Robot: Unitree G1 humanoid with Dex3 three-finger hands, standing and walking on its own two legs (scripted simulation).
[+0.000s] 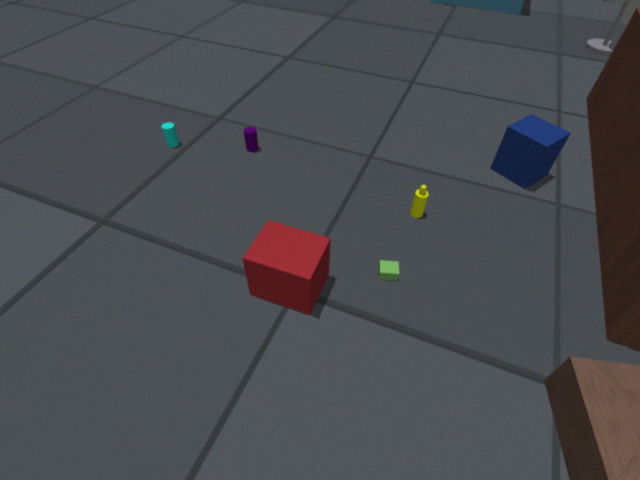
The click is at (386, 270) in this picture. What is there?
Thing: small box
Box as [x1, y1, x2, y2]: [378, 260, 398, 280]
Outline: 380,260 378,266 379,278 397,280 398,261
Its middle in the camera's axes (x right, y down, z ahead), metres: +0.27 +0.12 +1.57
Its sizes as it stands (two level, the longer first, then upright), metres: 0.076 0.064 0.044
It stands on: the floor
